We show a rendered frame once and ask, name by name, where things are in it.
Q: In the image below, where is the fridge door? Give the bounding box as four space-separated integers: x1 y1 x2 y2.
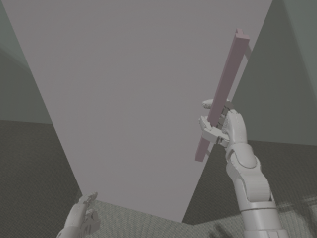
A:
1 0 272 223

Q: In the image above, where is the handle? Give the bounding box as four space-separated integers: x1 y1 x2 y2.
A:
195 28 250 162

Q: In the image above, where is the robot right hand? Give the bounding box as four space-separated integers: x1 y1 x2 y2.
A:
198 99 248 152

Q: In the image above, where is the robot left hand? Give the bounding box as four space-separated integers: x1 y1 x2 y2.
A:
64 191 101 237

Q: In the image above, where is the left robot forearm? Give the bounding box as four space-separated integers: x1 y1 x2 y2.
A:
56 226 82 238

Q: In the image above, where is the right robot forearm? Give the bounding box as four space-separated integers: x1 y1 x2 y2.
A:
225 143 290 238

